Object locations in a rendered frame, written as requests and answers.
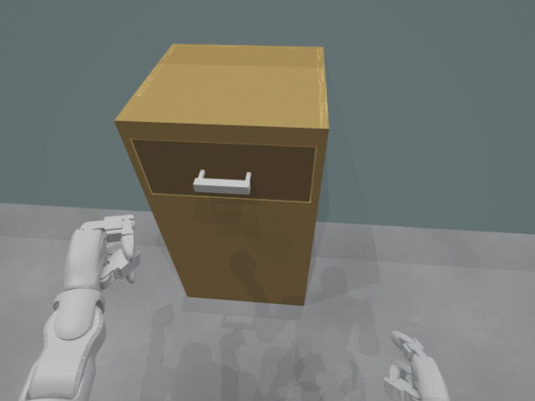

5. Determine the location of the left robot forearm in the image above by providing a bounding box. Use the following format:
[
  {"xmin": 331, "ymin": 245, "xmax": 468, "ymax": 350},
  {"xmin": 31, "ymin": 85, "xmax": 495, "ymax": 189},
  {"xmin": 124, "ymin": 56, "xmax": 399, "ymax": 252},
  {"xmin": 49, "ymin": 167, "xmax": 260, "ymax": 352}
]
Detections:
[{"xmin": 18, "ymin": 288, "xmax": 106, "ymax": 401}]

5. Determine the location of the handle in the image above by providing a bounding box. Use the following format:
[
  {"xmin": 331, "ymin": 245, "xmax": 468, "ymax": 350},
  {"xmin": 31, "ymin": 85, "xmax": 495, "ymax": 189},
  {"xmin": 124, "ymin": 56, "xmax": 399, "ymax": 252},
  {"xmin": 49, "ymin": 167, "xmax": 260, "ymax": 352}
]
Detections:
[{"xmin": 193, "ymin": 170, "xmax": 251, "ymax": 195}]

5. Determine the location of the robot right hand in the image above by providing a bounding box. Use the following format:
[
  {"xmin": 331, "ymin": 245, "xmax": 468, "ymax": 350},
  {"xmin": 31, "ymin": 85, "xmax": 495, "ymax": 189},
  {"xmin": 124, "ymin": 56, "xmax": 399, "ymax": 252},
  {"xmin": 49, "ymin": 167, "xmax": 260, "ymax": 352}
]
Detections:
[{"xmin": 384, "ymin": 331, "xmax": 450, "ymax": 401}]

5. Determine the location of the robot left hand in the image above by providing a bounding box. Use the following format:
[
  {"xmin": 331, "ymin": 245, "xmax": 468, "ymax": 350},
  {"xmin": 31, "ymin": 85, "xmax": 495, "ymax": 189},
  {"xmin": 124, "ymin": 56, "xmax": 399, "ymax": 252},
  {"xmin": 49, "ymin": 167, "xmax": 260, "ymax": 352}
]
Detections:
[{"xmin": 64, "ymin": 215, "xmax": 140, "ymax": 293}]

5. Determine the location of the drawer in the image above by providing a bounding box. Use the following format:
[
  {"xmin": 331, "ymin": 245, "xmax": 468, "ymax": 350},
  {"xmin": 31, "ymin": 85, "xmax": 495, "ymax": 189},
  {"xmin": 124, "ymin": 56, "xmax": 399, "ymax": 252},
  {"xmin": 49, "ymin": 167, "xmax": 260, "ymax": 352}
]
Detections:
[{"xmin": 132, "ymin": 138, "xmax": 315, "ymax": 201}]

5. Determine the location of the cabinet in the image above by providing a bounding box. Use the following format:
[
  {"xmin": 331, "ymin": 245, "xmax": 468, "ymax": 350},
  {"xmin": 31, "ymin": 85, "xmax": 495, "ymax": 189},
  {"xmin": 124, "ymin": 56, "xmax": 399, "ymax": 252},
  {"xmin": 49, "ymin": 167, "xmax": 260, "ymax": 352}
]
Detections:
[{"xmin": 114, "ymin": 44, "xmax": 329, "ymax": 306}]

